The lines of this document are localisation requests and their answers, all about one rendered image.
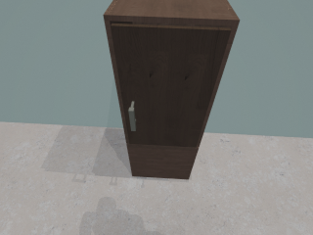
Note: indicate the handle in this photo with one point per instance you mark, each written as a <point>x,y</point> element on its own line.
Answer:
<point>132,119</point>

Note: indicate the cupboard door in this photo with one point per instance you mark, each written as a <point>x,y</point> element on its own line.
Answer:
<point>169,72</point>

